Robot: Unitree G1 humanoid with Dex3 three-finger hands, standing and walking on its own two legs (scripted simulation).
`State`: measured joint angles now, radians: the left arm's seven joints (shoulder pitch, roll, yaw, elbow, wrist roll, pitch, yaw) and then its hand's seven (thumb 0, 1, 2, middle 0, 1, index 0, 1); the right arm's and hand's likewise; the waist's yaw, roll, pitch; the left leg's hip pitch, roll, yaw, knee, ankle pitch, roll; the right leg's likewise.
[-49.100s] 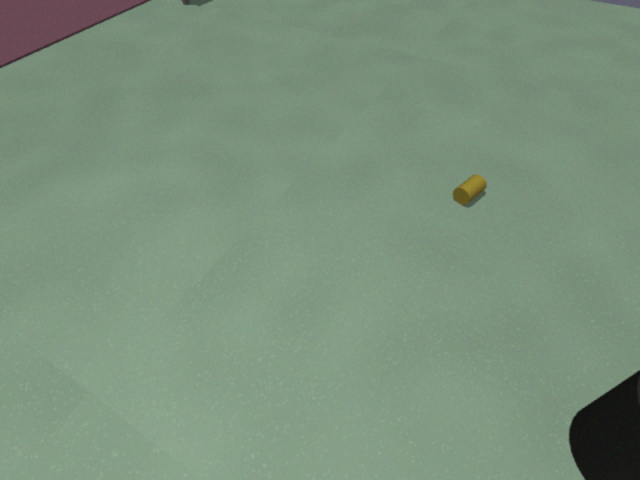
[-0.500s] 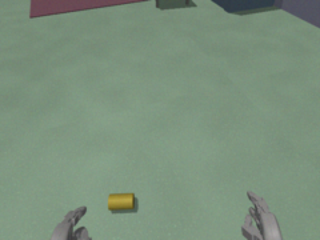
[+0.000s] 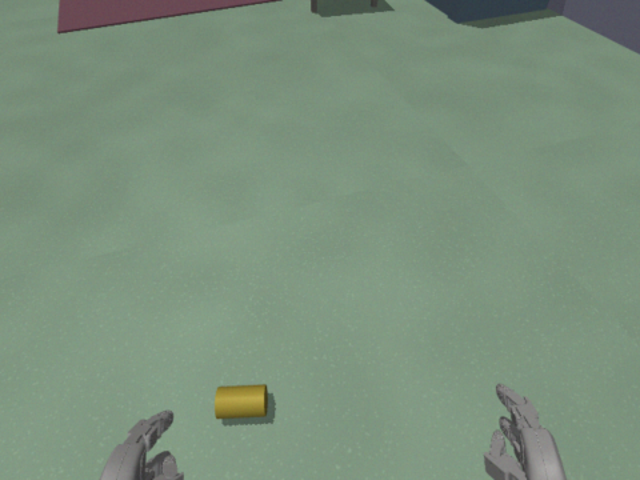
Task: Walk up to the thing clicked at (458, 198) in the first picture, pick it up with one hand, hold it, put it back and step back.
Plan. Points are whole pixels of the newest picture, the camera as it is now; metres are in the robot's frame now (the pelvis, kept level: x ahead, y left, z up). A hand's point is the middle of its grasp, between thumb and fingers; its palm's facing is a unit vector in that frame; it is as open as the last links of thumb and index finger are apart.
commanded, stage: home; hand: left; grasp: from above
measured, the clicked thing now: (242, 401) +0.47 +0.23 -0.67
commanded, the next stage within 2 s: stand in 0.50 s
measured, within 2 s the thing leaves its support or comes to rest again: neither
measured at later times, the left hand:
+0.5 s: hand (175, 477) +0.17 +0.18 -0.04, palm faces +0.04 -0.98 -0.20, open 7.4 cm
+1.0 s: hand out of the picture +0.07 +0.24 -0.11, palm faces +0.02 -0.94 -0.35, open 7.4 cm
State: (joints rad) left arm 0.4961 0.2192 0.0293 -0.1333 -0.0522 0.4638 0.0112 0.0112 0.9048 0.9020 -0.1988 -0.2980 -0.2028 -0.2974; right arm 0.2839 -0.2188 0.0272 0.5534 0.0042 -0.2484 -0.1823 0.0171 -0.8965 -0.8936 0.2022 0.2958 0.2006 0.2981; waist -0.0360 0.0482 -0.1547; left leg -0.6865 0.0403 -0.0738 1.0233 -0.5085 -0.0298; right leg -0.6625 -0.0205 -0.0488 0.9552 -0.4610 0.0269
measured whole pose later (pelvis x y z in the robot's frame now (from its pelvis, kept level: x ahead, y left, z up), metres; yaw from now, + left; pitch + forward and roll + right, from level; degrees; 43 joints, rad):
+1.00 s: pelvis +0.00 +0.00 +0.04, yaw +0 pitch -1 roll +0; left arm 0.25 0.29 0.05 0.85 0.04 0.03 0.03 0.01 0.91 0.90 -0.20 -0.30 -0.20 -0.30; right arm 0.20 -0.30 -0.05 0.92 -0.05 -0.01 -0.01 0.01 -0.90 -0.89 0.20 0.30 0.20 0.30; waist 0.02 0.01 0.05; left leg -0.31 0.01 -0.03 0.70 -0.37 -0.01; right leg -0.32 -0.05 -0.02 0.69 -0.35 0.04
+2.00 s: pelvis -0.01 -0.01 +0.07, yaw +0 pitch -4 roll +0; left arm 0.13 0.31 0.03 1.17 0.02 0.00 0.01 0.00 0.90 0.90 -0.20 -0.30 -0.21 -0.30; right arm 0.15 -0.32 -0.01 1.14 -0.03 0.00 0.00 0.01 -0.90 -0.89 0.20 0.30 0.20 0.30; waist 0.01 0.02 0.07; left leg -0.11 0.04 -0.03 0.38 -0.20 -0.04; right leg -0.13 -0.03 -0.03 0.37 -0.18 0.02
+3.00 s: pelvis +0.01 -0.01 +0.07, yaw -1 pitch -3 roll +0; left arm 0.10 0.33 0.02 1.16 0.01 -0.01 0.00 0.00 0.90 0.90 -0.20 -0.30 -0.21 -0.30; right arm 0.12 -0.34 0.00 1.14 -0.02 -0.01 0.00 0.01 -0.90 -0.89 0.20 0.30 0.20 0.30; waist 0.00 0.01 0.06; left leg -0.09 0.03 -0.02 0.34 -0.20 -0.03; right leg -0.11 -0.03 -0.02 0.34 -0.19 0.02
